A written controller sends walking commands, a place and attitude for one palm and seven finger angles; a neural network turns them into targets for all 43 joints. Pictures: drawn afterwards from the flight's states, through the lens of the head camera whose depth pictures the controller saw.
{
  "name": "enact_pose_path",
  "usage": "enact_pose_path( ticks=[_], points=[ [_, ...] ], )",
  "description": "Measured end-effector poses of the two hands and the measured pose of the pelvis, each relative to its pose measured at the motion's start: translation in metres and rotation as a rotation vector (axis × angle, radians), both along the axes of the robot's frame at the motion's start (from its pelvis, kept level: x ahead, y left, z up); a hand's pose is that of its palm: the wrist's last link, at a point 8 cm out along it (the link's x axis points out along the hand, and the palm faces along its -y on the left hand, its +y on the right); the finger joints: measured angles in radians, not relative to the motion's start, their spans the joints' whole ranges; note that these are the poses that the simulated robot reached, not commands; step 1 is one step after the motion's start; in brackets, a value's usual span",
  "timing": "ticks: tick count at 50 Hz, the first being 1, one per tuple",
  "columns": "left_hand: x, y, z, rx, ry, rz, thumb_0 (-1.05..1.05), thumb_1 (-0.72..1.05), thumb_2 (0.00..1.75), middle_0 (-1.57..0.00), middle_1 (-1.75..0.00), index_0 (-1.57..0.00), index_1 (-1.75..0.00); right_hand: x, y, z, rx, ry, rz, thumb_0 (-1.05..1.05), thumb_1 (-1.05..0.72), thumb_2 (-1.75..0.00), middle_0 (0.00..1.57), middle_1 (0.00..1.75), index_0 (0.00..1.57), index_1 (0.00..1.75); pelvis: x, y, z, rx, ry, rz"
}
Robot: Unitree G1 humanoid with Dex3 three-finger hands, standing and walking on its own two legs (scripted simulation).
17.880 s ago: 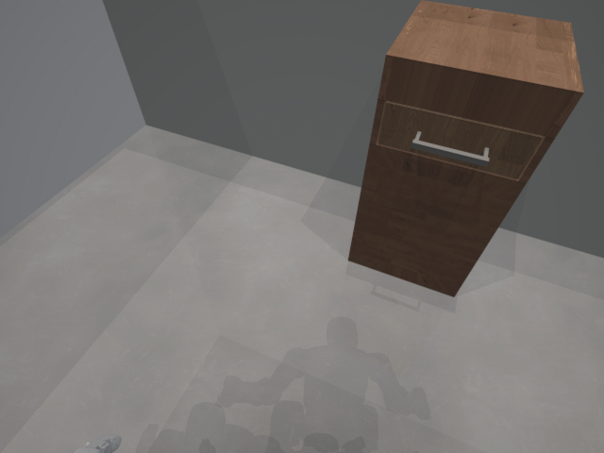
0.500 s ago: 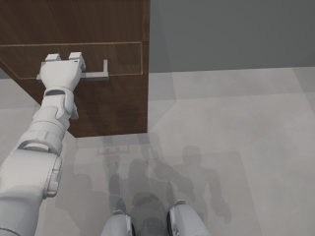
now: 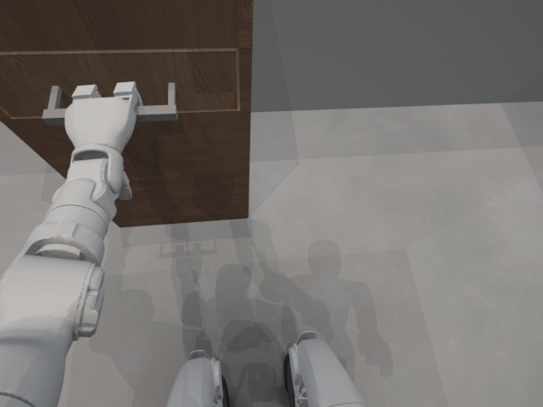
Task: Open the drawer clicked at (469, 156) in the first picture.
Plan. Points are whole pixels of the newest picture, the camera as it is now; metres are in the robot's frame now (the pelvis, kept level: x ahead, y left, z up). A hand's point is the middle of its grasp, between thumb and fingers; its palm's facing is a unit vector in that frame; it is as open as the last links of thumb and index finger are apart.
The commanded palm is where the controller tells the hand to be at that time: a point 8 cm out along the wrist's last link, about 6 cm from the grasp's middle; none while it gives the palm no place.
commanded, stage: lower the fingers behind the handle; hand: left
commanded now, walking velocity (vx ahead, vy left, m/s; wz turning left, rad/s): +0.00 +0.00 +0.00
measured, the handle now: (113, 103) +0.59 +0.19 +0.00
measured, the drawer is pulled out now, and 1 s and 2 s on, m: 0.00 0.00 0.04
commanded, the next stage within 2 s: close the thumb around the handle in 0.56 s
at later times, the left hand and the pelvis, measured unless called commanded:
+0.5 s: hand (114, 141) +0.53 +0.20 -0.03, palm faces -0.08 -0.01 -1.00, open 13.9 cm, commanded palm +0.52 +0.18 +0.02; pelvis -0.01 +0.00 -0.02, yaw +0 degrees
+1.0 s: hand (114, 142) +0.53 +0.19 -0.03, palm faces -0.06 -0.02 -1.00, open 10.6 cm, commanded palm +0.52 +0.18 +0.02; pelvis +0.00 +0.00 -0.01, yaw +0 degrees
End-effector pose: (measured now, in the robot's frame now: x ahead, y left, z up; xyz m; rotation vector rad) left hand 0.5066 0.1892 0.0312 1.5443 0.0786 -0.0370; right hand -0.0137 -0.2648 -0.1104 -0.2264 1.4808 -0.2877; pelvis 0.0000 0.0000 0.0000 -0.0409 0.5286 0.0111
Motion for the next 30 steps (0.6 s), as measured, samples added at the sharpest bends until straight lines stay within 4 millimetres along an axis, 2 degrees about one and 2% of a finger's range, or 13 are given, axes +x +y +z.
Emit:
enact_pose_path(
  ticks=[14,30],
  points=[
    [0.009,0.006,-0.007,0.016,-0.004,0.018,0.00,-0.49,0.30,-0.30,-1.20,-0.32,-1.20,-0.006,-0.002,-0.011,-0.011,0.007,0.000,0.01,-0.91,-0.90,0.20,0.29,0.20,0.30,-0.007,0.001,-0.014,-0.004,0.025,-0.003],
    [0.009,0.006,-0.007,0.012,0.000,0.008,0.00,-0.49,0.30,-0.29,-1.20,-0.32,-1.20,-0.014,0.005,-0.012,0.000,0.022,-0.009,0.01,-0.91,-0.90,0.20,0.29,0.20,0.30,-0.008,0.002,-0.014,-0.008,0.025,0.000]
  ],
)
